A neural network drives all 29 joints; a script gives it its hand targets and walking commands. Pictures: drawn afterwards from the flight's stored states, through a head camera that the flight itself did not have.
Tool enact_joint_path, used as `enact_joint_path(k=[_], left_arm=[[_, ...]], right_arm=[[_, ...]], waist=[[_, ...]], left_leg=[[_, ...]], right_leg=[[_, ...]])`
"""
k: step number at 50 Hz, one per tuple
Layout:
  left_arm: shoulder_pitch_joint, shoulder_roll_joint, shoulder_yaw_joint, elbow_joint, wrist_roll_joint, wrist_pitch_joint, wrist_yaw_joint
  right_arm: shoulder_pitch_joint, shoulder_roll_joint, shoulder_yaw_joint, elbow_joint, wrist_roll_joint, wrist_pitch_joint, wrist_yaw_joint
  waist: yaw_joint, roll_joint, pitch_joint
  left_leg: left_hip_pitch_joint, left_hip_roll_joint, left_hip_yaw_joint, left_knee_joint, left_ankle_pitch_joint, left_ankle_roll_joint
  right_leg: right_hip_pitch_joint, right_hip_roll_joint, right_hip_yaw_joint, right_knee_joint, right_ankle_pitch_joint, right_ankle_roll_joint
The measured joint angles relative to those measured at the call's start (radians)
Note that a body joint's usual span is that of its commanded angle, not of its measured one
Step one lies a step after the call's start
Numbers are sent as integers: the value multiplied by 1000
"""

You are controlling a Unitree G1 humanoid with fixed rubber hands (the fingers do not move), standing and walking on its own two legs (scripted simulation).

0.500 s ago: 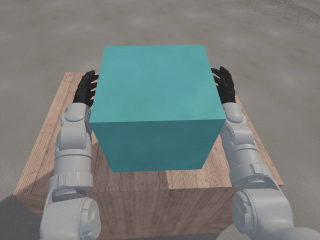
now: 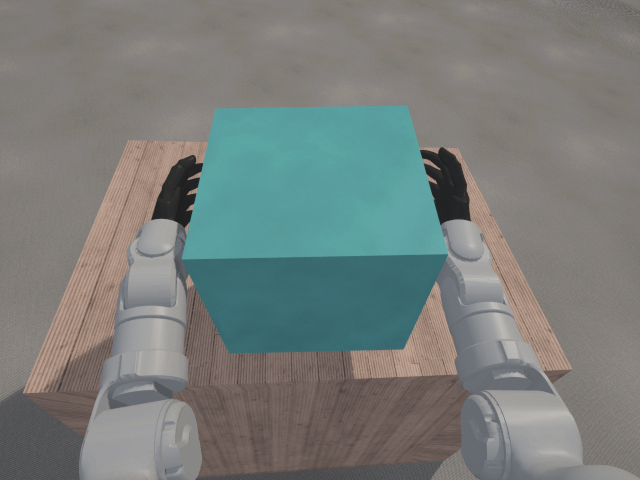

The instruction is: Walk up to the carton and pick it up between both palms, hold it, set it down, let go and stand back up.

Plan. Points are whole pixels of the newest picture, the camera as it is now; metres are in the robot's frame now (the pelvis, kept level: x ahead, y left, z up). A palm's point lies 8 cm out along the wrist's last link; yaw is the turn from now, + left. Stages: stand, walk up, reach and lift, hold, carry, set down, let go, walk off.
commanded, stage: set down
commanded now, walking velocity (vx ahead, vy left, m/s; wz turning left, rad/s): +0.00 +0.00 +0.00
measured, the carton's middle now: (314, 235) +0.41 -0.01 +0.08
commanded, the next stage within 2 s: none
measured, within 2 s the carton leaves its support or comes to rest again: neither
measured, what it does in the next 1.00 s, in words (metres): stands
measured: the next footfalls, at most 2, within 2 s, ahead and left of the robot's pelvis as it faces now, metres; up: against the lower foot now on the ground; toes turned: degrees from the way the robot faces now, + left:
none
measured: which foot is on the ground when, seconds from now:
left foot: down 0.00-1.00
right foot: down 0.00-1.00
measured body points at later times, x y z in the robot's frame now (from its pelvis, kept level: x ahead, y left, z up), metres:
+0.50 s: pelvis +0.01 +0.00 +0.00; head +0.03 +0.02 +0.45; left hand +0.42 +0.16 +0.09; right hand +0.40 -0.19 +0.12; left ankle +0.01 +0.12 -0.75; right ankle -0.02 -0.13 -0.75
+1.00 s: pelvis +0.01 +0.00 +0.00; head +0.03 +0.02 +0.45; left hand +0.42 +0.16 +0.07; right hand +0.40 -0.19 +0.10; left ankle +0.01 +0.12 -0.75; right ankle -0.02 -0.13 -0.75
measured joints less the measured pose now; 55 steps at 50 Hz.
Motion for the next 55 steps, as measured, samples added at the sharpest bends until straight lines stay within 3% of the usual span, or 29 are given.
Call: enact_joint_path(k=[19, 55], left_arm=[[0, 0, 31, 144, 0, -121, -5], [0, 0, 55, 264, 0, -264, -16]], right_arm=[[11, 51, -97, 18, -104, -22, 44], [70, 92, -153, 29, -184, -127, 49]], waist=[[0, 6, 1], [0, 7, 11]], left_leg=[[0, -1, 0, -23, 6, -4], [-24, -3, 0, -32, 8, -6]], right_leg=[[-11, 0, -1, 0, -7, 0], [-39, -2, -2, 1, -9, 0]])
